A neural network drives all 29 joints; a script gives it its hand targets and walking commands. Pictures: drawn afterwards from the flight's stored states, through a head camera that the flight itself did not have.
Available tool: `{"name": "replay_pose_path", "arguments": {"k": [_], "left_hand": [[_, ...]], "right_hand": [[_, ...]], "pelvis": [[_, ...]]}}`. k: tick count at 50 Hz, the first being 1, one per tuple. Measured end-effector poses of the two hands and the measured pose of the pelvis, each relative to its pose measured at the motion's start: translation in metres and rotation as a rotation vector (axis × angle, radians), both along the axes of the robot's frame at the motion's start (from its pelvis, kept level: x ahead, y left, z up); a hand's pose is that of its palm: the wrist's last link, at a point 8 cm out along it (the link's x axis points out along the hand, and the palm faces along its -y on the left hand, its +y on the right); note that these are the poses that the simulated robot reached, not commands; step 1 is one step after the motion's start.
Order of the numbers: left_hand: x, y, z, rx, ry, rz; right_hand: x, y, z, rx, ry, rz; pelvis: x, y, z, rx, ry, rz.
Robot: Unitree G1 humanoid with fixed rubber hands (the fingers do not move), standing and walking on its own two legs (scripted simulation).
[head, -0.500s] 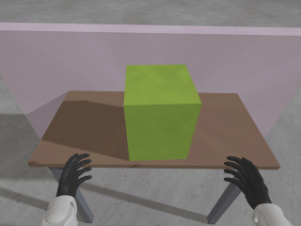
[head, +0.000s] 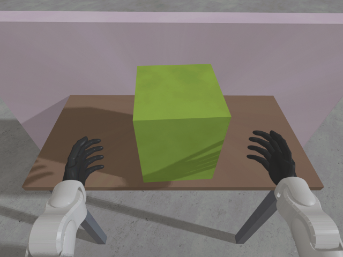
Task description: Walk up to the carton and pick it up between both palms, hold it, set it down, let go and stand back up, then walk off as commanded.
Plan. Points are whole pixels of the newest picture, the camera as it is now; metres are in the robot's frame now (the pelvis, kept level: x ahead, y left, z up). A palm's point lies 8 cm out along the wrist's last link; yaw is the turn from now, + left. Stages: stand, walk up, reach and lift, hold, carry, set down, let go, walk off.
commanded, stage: reach and lift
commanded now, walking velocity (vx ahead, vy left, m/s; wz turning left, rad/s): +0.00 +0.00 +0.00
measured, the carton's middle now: (176, 124) +0.46 +0.01 +0.06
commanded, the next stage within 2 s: none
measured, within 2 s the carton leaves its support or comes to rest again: neither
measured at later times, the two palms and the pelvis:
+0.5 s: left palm (74, 126) +0.34 +0.21 +0.18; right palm (271, 122) +0.37 -0.19 +0.17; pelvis -0.01 +0.00 +0.00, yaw +0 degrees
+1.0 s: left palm (65, 87) +0.40 +0.24 +0.23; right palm (260, 85) +0.44 -0.17 +0.21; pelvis +0.00 +0.00 +0.00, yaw +2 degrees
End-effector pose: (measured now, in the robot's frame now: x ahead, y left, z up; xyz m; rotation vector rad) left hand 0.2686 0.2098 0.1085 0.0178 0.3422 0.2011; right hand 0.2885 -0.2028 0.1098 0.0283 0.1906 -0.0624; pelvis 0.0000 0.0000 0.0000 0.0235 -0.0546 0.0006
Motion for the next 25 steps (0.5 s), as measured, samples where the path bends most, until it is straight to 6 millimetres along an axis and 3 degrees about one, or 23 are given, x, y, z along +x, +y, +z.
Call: {"name": "replay_pose_path", "arguments": {"k": [8,16,25], "left_hand": [[0.016,-0.001,0.036,0.002,-0.081,-0.032],[0.044,0.002,0.043,-0.005,-0.015,-0.016],[0.073,0.004,0.069,0.021,-0.048,-0.009]], "right_hand": [[0.019,0.008,0.036,-0.018,-0.065,0.028],[0.05,0.012,0.04,-0.015,0.01,0.048],[0.079,0.015,0.06,-0.023,-0.006,0.059]], "pelvis": [[-0.008,0.002,0.0,-0.002,-0.01,0.0],[-0.013,0.003,0.0,-0.004,-0.012,0.0],[-0.008,0.002,0.0,-0.004,0.014,0.0]]}}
